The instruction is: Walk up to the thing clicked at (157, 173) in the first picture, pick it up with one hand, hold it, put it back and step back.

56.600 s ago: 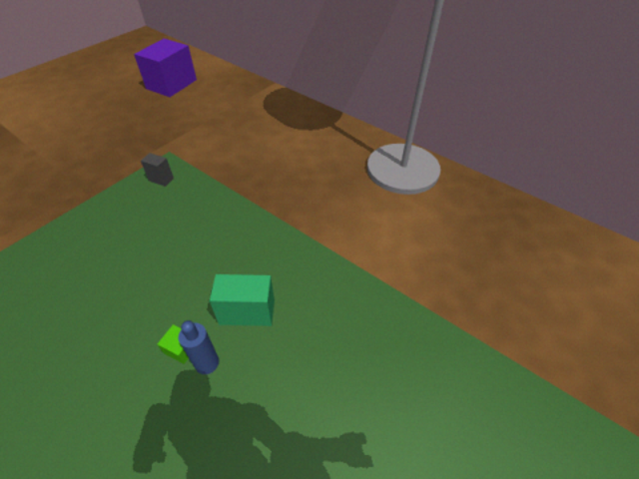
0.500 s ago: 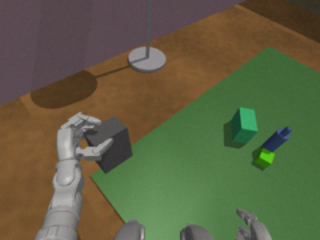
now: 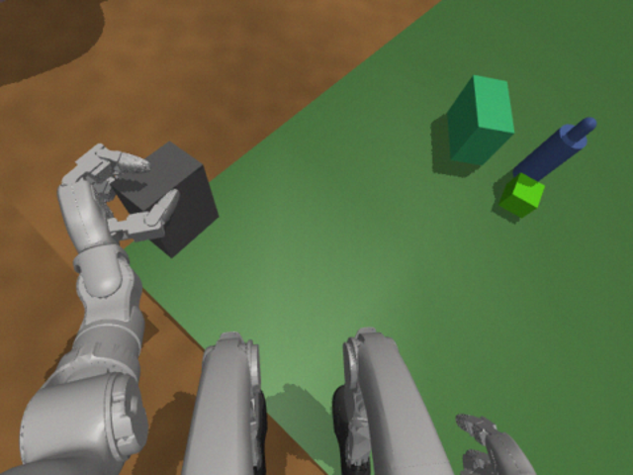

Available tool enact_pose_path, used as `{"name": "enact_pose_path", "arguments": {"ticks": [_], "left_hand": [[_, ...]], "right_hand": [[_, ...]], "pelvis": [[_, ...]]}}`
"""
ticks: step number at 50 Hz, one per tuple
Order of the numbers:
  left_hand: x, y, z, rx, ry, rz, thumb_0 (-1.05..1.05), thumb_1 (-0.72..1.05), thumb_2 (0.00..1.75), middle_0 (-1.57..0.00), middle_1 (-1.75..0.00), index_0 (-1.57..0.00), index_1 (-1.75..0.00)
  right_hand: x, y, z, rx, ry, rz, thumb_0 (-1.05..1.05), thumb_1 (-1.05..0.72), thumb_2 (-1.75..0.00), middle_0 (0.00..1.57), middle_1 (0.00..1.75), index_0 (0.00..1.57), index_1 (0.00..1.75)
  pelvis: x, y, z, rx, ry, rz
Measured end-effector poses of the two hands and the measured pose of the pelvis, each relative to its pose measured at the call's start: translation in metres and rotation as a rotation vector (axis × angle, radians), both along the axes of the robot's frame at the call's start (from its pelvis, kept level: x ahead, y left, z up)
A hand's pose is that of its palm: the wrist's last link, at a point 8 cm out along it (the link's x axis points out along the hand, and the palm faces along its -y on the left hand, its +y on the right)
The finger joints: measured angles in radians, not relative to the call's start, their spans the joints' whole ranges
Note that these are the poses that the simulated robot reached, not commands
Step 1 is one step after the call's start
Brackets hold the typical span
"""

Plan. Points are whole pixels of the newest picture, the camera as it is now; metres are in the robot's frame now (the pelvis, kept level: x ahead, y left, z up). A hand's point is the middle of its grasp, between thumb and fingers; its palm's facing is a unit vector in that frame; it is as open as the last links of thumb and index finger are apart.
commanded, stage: crouch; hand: left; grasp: from above
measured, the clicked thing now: (170, 202) +0.47 +0.20 -0.09
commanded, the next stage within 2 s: lower in 1.26 s
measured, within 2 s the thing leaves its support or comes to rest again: neither
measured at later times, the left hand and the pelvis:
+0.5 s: hand (169, 223) +0.49 +0.22 -0.19, palm faces +0.36 -0.93 -0.01, open 7.1 cm; pelvis -0.03 -0.02 -0.15, yaw -3 degrees
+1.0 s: hand (177, 229) +0.51 +0.22 -0.27, palm faces +0.37 -0.93 +0.02, open 6.8 cm; pelvis -0.03 -0.02 -0.20, yaw -7 degrees
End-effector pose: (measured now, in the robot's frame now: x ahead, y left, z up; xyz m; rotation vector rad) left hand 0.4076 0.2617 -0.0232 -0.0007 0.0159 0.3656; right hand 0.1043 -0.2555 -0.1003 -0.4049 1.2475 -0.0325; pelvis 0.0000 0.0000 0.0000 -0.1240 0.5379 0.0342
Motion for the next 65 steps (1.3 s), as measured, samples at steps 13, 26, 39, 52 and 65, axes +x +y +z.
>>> {"name": "enact_pose_path", "arguments": {"ticks": [13,26,39,52,65], "left_hand": [[0.018,0.011,-0.11,0.008,0.003,0.047,0.0,-0.2,0.95,-0.6,-0.99,-1.09,-1.22],[0.042,-0.003,-0.174,-0.012,0.027,0.002,0.01,-0.27,0.97,-0.63,-1.03,-1.12,-1.25],[0.056,0.003,-0.217,0.008,-0.01,0.044,0.01,-0.29,0.97,-0.64,-1.05,-1.14,-1.27],[0.062,0.0,-0.251,-0.028,-0.002,0.019,0.0,-0.23,0.96,-0.61,-1.02,-1.17,-1.28],[0.067,0.008,-0.269,-0.013,-0.011,0.01,-0.01,-0.15,0.93,-0.58,-0.95,-1.15,-1.23]], "right_hand": [[-0.042,-0.019,-0.088,-0.053,0.134,0.002,0.01,-0.9,-0.89,0.2,0.3,0.2,0.3],[-0.072,-0.033,-0.127,-0.104,0.205,0.015,0.0,-0.9,-0.89,0.2,0.3,0.2,0.3],[-0.092,-0.04,-0.154,-0.126,0.294,0.044,0.0,-0.9,-0.9,0.2,0.3,0.2,0.3],[-0.094,-0.038,-0.165,-0.144,0.303,0.074,0.0,-0.89,-0.89,0.2,0.3,0.2,0.3],[-0.091,-0.036,-0.164,-0.172,0.323,0.105,0.0,-0.89,-0.89,0.2,0.3,0.2,0.3]], "pelvis": [[-0.02,-0.013,-0.095,-0.017,0.016,-0.013],[-0.027,-0.019,-0.148,-0.042,-0.021,-0.035],[-0.027,-0.022,-0.183,-0.064,-0.067,-0.057],[-0.027,-0.02,-0.204,-0.095,-0.112,-0.077],[-0.025,-0.016,-0.213,-0.119,-0.134,-0.084]]}}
